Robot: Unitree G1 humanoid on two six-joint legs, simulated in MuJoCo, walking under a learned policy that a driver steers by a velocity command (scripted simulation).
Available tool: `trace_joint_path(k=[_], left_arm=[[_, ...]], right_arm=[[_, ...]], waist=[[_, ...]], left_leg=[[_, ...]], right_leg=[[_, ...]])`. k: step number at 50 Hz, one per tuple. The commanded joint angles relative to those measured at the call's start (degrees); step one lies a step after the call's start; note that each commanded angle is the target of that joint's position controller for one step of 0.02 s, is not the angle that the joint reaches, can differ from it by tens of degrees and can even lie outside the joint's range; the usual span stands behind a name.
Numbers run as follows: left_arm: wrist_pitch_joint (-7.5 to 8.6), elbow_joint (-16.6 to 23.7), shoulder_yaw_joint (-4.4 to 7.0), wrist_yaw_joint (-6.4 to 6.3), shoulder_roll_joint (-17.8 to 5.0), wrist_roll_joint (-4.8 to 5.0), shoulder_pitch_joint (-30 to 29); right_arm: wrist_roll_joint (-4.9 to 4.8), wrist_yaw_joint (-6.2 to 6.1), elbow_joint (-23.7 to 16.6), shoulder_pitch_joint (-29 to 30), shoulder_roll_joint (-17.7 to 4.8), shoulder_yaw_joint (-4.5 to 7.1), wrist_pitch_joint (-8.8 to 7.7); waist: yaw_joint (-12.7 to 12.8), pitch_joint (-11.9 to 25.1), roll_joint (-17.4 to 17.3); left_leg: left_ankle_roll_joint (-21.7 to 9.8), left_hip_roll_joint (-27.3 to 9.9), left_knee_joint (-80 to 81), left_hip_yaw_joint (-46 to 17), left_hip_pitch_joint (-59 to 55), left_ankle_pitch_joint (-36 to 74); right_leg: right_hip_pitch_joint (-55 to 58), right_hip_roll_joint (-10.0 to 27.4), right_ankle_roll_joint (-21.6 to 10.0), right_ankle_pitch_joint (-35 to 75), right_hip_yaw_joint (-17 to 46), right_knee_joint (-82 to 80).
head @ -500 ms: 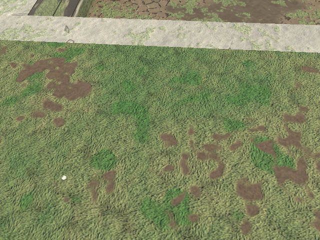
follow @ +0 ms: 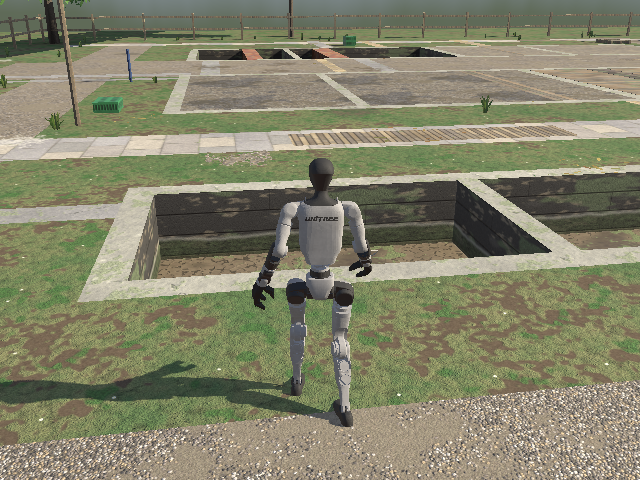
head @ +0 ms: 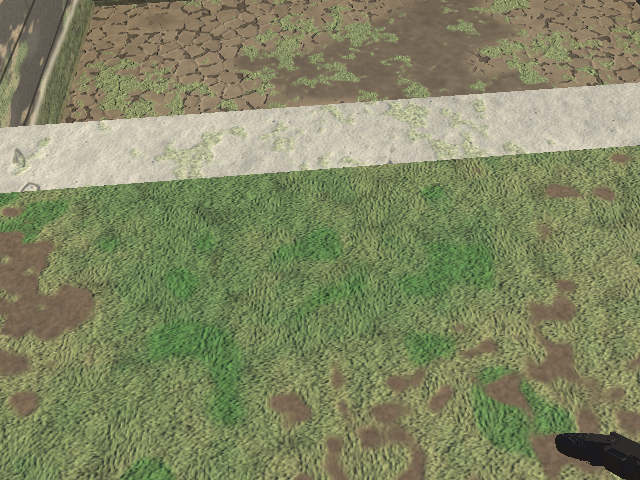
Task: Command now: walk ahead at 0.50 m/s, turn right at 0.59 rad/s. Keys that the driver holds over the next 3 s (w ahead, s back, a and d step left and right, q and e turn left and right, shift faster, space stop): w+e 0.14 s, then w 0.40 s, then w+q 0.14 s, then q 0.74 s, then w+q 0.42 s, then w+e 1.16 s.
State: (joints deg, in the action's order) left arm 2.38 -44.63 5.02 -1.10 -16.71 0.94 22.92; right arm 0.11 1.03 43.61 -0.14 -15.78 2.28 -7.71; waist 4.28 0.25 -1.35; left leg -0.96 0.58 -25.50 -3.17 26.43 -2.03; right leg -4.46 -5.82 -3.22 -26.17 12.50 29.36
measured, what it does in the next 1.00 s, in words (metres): walks ahead: right foot, then left foot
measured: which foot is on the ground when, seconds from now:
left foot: down 0.00-0.52, up 0.54-0.96, down 0.98-1.00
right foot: down 0.00-0.00, up 0.02-0.48, down 0.50-1.00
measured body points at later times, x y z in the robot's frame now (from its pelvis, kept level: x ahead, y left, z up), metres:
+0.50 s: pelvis +0.26 -0.04 +0.00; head +0.29 -0.05 +0.45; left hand +0.54 +0.13 -0.06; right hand +0.17 -0.31 -0.13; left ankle +0.12 +0.13 -0.72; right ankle +0.35 -0.16 -0.73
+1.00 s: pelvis +0.49 -0.06 +0.00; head +0.53 -0.05 +0.44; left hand +0.58 +0.22 -0.13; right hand +0.66 -0.32 -0.10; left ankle +0.61 +0.02 -0.73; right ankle +0.36 -0.17 -0.71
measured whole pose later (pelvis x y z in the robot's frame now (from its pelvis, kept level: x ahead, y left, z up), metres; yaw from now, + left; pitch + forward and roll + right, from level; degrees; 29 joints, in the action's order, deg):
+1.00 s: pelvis +0.49 -0.06 +0.00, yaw +0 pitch +2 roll -2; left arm 1.8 -45.0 4.5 -2.5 -16.0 0.4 14.0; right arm 0.2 3.2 42.1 -6.4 -15.7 3.4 -2.5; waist 1.3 -2.1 -1.2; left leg -3.6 -0.2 -32.1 1.5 29.1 -3.8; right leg -5.8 2.3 0.8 -25.1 -12.3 34.5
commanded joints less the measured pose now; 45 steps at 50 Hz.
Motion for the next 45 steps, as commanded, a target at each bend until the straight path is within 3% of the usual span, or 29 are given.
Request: trace_joint_path(k=[1, 2, 3, 4, 5, 6, 8, 11, 14, 17, 21, 23, 24, 25, 26, 27, 28, 29, 30, 31, 34, 37, 39, 41, 45], left_arm=[[1.21, 6.6, -1.31, 0.16, 1.2, 0.53, 4.1], [1.41, 6.0, -0.87, -0.01, -3.7, 1.60, 5.8], [1.09, 6.0, 0.25, -0.07, -8.1, 1.51, 0.2], [0.73, 6.8, 0.47, -0.19, -8.4, 0.81, -3.9], [0.66, 7.7, 0.57, -0.10, -7.6, 0.12, -6.3], [0.41, 8.1, 0.70, 0.25, -6.6, 0.19, -6.5], [-0.15, 8.7, 0.15, 0.68, -3.8, 0.73, -5.8], [-0.28, 10.3, -0.63, 0.67, -1.7, 0.20, -8.2], [0.39, 11.3, -1.26, 1.34, -1.1, -0.13, -12.1], [1.25, 12.7, -1.92, 2.42, -0.3, -0.03, -18.3], [1.55, 15.1, -1.73, 3.30, -1.6, 0.45, -23.3], [1.65, 14.6, -0.83, 3.39, -3.5, 0.07, -20.1], [1.62, 12.5, 0.32, 3.19, -5.3, -0.30, -13.3], [1.33, 9.9, 1.87, 2.58, -8.4, -0.55, -4.4], [0.89, 8.9, 3.22, 1.68, -14.5, -1.64, 3.8], [0.88, 8.5, 2.76, 1.81, -14.0, -0.79, 4.5], [1.13, 8.7, 1.39, 2.05, -9.8, -0.90, 1.7], [1.35, 8.8, 0.68, 2.05, -7.7, -0.88, -1.8], [1.68, 8.6, 0.09, 2.32, -5.8, -0.90, -5.2], [2.19, 8.6, -0.33, 2.48, -4.0, -1.06, -7.8], [3.90, 7.0, 0.09, 2.42, -4.2, -1.59, -9.9], [4.32, 5.2, 0.36, 1.48, -4.8, -2.46, -10.3], [3.90, 5.0, 0.51, 0.67, -5.6, -2.28, -11.5], [3.31, 4.1, 0.78, -0.18, -6.7, -1.88, -10.2], [1.36, 2.7, 1.61, -1.15, -8.4, -0.31, -9.5]], right_arm=[[1.40, -0.84, 0.9, -20.6, -17.1, 5.45, -0.30], [-0.25, -0.43, 1.1, -20.6, -13.1, 4.74, 0.11], [-0.49, -0.55, -0.3, -17.6, -8.3, 3.52, 0.46], [-0.04, -0.64, -0.8, -14.5, -6.9, 2.95, 0.95], [0.32, -0.62, -0.5, -12.4, -5.7, 2.53, 1.25], [0.73, -0.70, -0.2, -11.5, -4.9, 2.17, 1.26], [0.49, -0.59, 0.8, -12.1, -5.1, 2.36, 0.87], [0.11, -0.30, 2.5, -13.7, -7.3, 3.06, 0.32], [-0.48, -0.25, 3.3, -13.9, -8.4, 3.20, 0.76], [-1.22, -0.36, 4.5, -16.5, -9.6, 3.17, 1.55], [-1.94, -0.33, 6.8, -20.4, -11.3, 3.35, 2.98], [-2.25, -0.57, 7.3, -19.8, -12.4, 3.53, 3.69], [-2.42, -0.74, 7.3, -19.1, -12.2, 3.33, 3.96], [-1.80, -0.98, 7.0, -19.3, -10.5, 2.59, 3.82], [-0.08, -0.68, 4.5, -21.9, -5.3, 0.69, 2.93], [-0.40, -0.29, 4.9, -23.3, -3.9, -0.08, 1.60], [-2.39, 0.13, 4.2, -19.6, -9.1, 1.50, 1.02], [-3.21, 0.24, 3.1, -15.7, -9.0, 1.47, 0.98], [-2.53, 0.04, 3.2, -14.5, -8.1, 1.48, 1.39], [-1.82, -0.17, 3.7, -15.0, -7.9, 1.87, 2.22], [-1.86, -0.51, 4.6, -17.5, -4.7, 1.61, 4.59], [-1.07, -0.95, 3.3, -14.7, -4.1, 1.85, 5.08], [-0.55, -0.27, 2.2, -12.1, -3.0, 1.45, 4.74], [-0.13, 0.69, 0.2, -7.4, -1.9, 0.95, 4.59], [-0.25, 2.35, -3.2, -5.4, -4.0, 1.81, 5.11]], waist=[[-7.6, 19.4, -13.2], [-7.8, 18.8, -15.0], [-9.4, 10.9, -7.8], [-8.9, 6.0, -3.4], [-7.8, 2.2, -2.6], [-6.4, 0.8, -3.9], [-5.6, 0.2, -5.0], [-5.3, -0.5, -3.1], [-6.0, -1.0, -2.3], [-8.2, -2.4, -2.2], [-8.9, -3.9, -3.5], [-5.7, -1.8, -4.6], [-1.6, 2.3, -4.0], [2.2, 8.3, -2.7], [3.1, 17.4, 8.7], [1.8, 23.5, 15.8], [2.3, 16.5, 10.5], [1.2, 9.6, 8.6], [-0.9, 5.3, 5.6], [-2.9, 3.1, 6.3], [-5.7, 0.6, 6.3], [-6.2, -1.8, 4.9], [-5.7, -1.9, 5.2], [-3.6, -1.7, 4.9], [-3.3, -0.4, 6.0]], left_leg=[[-14.3, -23.2, 2.9, -32.5, -47.4, -11.4], [-15.6, -26.1, 6.8, -43.6, -48.3, -24.4], [-12.5, -23.2, 8.0, -34.7, -41.3, -26.0], [-10.2, -20.6, 8.5, -25.8, -33.7, -19.7], [-9.5, -18.1, 10.1, -20.0, -27.1, -13.2], [-8.7, -16.2, 11.5, -15.4, -23.2, -9.2], [-9.4, -14.8, 14.3, -10.2, -19.8, -5.4], [-11.6, -15.5, 16.6, -6.0, -19.5, 1.3], [-11.0, -14.1, 17.2, -0.6, -20.5, 5.6], [-9.7, -13.0, 16.9, 2.7, -20.9, 5.5], [-8.8, -16.2, 14.4, 1.9, -26.9, 8.0], [-7.5, -16.4, 8.8, 3.2, -28.6, 20.0], [-6.1, -14.5, 0.6, 5.7, -27.2, 28.2], [-4.1, -11.8, -10.8, 7.9, -20.2, 25.8], [-0.5, -5.8, -33.2, 9.8, 0.5, 3.3], [0.5, 0.3, -46.4, 2.2, 12.0, -30.5], [-0.3, -3.2, -50.9, -1.7, 17.9, -29.2], [-0.9, -5.6, -49.5, -0.6, 18.6, -24.5], [-0.6, -7.6, -45.8, -0.1, 16.6, -20.3], [-0.3, -9.1, -42.7, -0.8, 13.3, -17.2], [1.2, -9.0, -40.4, -1.9, 9.0, -11.8], [2.7, -7.2, -32.6, -3.0, 10.8, -5.4], [2.7, -6.2, -23.1, -0.1, 7.3, 2.3], [2.4, -5.2, -16.3, 2.4, 5.2, 7.7], [0.3, -4.4, -11.2, 3.5, 5.9, 1.5]], right_leg=[[-30.8, -0.9, 1.1, -1.9, -2.5, 33.7], [-40.2, 3.0, 1.8, -8.0, -1.9, 43.7], [-42.6, 5.7, 2.1, -2.8, -1.8, 46.6], [-41.1, 7.9, 2.4, 1.8, -4.1, 45.8], [-39.5, 9.5, 2.5, 4.8, -4.5, 42.9], [-37.1, 11.1, 2.3, 6.7, -4.6, 40.8], [-34.6, 12.0, 2.3, 7.9, -6.1, 38.0], [-36.2, 12.1, 2.7, 11.3, -6.0, 30.7], [-35.1, 11.9, 2.7, 19.9, -7.9, 20.0], [-31.6, 10.9, 2.4, 25.7, -11.7, 10.4], [-30.6, 9.3, 0.6, 21.0, -13.3, 4.3], [-23.7, 7.1, -1.4, 18.3, -14.9, 1.0], [-13.3, 5.3, -3.0, 20.8, -16.4, -1.9], [1.3, 6.7, -4.7, 22.7, -14.3, -0.7], [23.6, 22.1, -11.9, 21.9, 7.5, 0.3], [28.5, 29.6, -17.6, 16.4, 28.8, -9.3], [23.0, 28.2, -15.0, 13.5, 22.7, -10.5], [15.0, 25.7, -12.8, 15.8, 13.5, -11.4], [7.2, 23.0, -11.4, 18.9, 7.3, -13.5], [1.6, 21.1, -10.2, 20.9, 2.9, -15.8], [-5.7, 20.3, -10.1, 24.6, -4.3, -21.1], [-6.3, 19.5, -9.1, 42.2, -12.7, -20.3], [-7.2, 17.2, -7.2, 45.2, -18.6, -19.4], [-6.0, 17.5, -6.6, 46.4, -20.7, -18.2], [2.1, 21.1, -5.4, 48.4, -20.5, -12.1]])
Next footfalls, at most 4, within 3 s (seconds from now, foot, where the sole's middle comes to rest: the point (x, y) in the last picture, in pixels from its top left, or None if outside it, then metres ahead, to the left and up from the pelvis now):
0.50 right None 0.39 -0.18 -0.76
0.98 left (355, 399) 0.65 0.02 -0.76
1.44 right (459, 401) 0.66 -0.20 -0.76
1.94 left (302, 388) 0.67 0.14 -0.76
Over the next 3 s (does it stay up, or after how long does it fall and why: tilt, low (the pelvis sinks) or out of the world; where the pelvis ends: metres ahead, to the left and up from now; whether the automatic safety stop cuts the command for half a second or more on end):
stays up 1.14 0.25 0.00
